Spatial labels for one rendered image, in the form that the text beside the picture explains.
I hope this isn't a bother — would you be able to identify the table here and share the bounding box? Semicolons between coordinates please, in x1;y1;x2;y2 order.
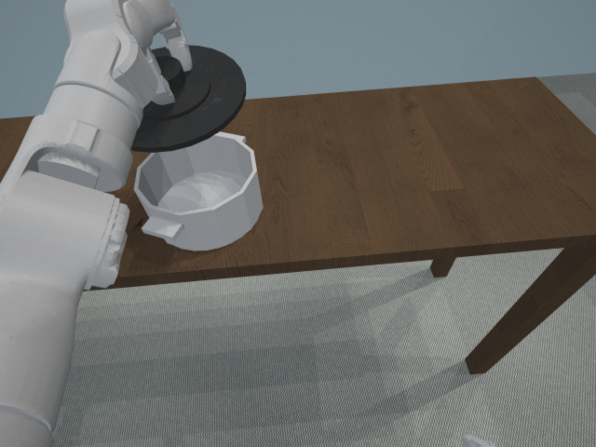
0;77;596;374

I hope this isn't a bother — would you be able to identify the robot left hand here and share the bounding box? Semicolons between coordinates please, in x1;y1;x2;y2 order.
137;0;192;105

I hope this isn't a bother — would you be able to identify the left robot forearm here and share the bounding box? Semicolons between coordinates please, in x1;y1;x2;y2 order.
0;0;158;216

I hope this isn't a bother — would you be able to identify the pot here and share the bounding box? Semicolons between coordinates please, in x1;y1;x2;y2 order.
134;131;264;251

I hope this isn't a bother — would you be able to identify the lid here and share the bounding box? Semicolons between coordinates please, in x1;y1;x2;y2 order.
130;46;246;153

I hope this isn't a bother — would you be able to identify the robot left upper arm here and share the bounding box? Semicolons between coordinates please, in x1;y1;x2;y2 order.
0;170;129;447

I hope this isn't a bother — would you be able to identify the knob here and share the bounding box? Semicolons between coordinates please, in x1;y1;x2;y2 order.
156;56;186;93

